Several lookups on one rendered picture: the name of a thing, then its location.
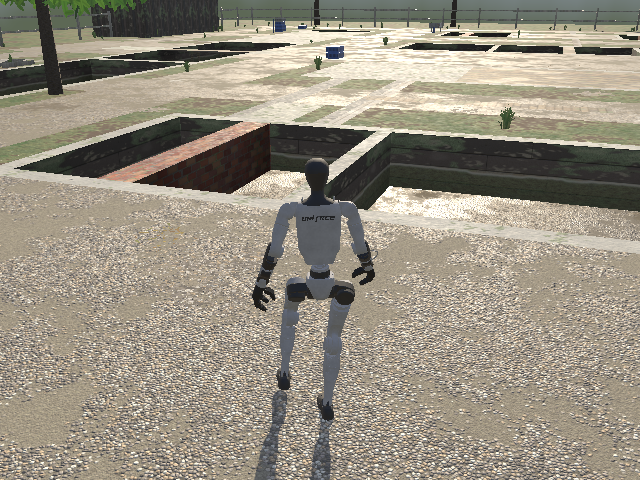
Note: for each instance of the robot left forearm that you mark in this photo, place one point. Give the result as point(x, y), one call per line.
point(266, 269)

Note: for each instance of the robot right foot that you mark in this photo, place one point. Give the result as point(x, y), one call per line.
point(326, 411)

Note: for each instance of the right robot upper arm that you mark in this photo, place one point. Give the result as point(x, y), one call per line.
point(350, 211)

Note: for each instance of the robot left foot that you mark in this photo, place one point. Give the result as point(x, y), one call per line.
point(283, 382)

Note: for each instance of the robot left hand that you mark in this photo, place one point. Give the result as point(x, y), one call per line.
point(258, 295)

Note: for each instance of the robot right forearm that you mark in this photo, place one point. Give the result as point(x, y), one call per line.
point(366, 259)

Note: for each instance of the left robot upper arm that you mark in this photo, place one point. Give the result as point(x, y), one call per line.
point(286, 212)

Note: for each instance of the robot foot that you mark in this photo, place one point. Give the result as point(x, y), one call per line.
point(283, 382)
point(326, 411)

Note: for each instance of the robot right hand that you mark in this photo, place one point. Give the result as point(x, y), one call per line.
point(369, 277)

